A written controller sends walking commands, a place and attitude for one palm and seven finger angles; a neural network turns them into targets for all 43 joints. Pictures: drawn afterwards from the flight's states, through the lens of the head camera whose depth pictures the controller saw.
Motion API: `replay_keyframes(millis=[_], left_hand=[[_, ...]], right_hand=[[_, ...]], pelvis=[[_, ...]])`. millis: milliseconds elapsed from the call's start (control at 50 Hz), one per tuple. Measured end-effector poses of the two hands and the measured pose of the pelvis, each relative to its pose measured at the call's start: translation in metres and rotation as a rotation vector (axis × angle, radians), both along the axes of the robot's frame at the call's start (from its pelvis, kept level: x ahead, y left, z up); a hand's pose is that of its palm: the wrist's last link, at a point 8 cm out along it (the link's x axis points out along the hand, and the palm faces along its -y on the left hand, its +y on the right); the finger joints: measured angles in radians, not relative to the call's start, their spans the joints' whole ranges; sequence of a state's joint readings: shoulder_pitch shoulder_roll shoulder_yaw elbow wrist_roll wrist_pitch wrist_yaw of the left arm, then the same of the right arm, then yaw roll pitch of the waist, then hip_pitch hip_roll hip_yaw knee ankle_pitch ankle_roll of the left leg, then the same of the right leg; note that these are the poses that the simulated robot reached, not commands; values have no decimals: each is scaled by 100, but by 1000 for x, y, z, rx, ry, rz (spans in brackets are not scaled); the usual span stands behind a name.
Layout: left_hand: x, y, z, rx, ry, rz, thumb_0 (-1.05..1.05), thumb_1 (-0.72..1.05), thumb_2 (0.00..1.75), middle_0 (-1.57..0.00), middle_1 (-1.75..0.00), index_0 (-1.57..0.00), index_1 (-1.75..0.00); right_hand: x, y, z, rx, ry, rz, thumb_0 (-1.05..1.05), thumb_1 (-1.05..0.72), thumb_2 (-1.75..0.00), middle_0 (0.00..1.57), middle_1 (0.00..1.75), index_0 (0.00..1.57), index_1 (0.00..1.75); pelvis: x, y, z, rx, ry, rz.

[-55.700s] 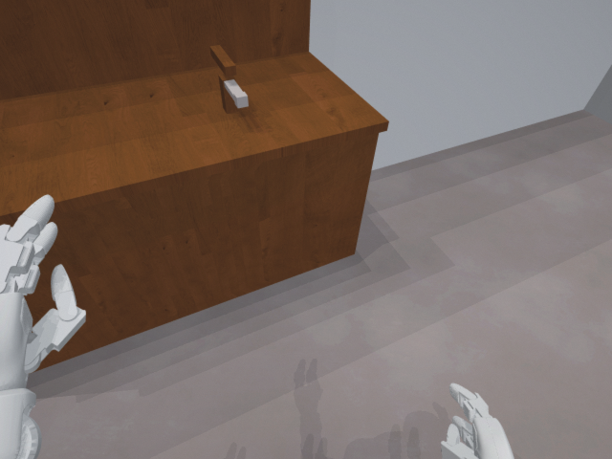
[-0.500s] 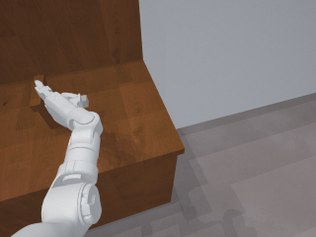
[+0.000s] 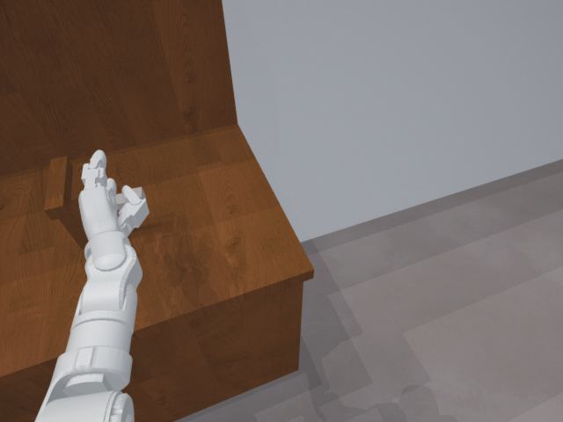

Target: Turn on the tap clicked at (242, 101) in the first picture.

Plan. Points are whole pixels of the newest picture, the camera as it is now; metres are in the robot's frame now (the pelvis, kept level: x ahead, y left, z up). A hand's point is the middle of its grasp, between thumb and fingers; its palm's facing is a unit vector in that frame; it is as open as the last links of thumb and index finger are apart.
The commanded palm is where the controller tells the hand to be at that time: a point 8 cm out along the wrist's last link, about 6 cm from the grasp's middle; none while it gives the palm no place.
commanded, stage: draw the hand back beside the body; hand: left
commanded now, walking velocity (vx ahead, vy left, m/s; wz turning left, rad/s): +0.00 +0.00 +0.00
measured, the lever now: (137, 198) +0.50 +0.28 +0.03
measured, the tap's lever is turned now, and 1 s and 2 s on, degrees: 85 85 85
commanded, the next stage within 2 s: step back with the hand held close in 1.22 s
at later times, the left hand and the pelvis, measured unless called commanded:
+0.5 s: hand (83, 267) +0.27 +0.23 +0.15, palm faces +0.32 -0.92 -0.24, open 7.6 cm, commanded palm +0.22 +0.28 +0.16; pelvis -0.01 +0.01 +0.01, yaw +1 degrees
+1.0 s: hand (22, 328) +0.19 +0.25 +0.17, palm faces +0.41 -0.84 -0.37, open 7.4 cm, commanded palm +0.15 +0.29 +0.18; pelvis +0.00 +0.01 +0.01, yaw +2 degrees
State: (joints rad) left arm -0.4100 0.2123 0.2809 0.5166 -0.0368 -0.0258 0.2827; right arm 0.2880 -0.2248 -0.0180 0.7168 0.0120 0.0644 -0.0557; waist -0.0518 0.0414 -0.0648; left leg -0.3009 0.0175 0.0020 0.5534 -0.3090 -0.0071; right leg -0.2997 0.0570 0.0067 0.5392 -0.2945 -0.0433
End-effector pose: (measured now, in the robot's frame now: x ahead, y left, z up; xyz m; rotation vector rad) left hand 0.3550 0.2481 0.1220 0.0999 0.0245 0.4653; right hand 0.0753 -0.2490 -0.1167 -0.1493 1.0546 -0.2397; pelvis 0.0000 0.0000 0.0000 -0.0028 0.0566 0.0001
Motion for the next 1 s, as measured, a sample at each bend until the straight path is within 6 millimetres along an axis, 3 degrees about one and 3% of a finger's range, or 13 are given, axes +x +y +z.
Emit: replay_keyframes(millis=[80,180,360,460,640,1000], left_hand=[[-34,21,0,96,37,-66,2,90,90,-17,-18,-17,-17],[-71,33,18,169,-18,-96,2,90,90,-17,-20,-17,-19],[-97,20,26,174,-83,-171,2,90,90,-18,-22,-18,-21],[-115,25,33,189,-108,-169,2,89,90,-19,-24,-19,-23],[-153,40,42,237,-110,-111,2,89,90,-20,-26,-20,-26],[-208,41,60,357,-109,-77,2,89,90,-21,-30,-21,-30]], right_hand=[[3,-2,8,11,-61,-9,1,-91,-90,20,30,20,29],[23,1,14,-4,-115,64,1,-91,-90,20,30,20,29],[81,27,40,10,-291,162,1,-91,-90,20,30,20,29],[100,42,53,36,-369,188,1,-91,-90,20,30,20,29],[101,51,46,47,-334,235,1,-91,-90,20,30,20,29],[96,37,41,24,-339,206,1,-91,-90,20,30,20,29]], pelvis=[[0,2,5,2,-53,-6],[-5,5,8,1,-94,12],[-12,10,11,4,-128,22],[-10,10,12,2,-139,17],[-6,11,12,1,-146,28],[-2,9,10,-2,-136,32]])
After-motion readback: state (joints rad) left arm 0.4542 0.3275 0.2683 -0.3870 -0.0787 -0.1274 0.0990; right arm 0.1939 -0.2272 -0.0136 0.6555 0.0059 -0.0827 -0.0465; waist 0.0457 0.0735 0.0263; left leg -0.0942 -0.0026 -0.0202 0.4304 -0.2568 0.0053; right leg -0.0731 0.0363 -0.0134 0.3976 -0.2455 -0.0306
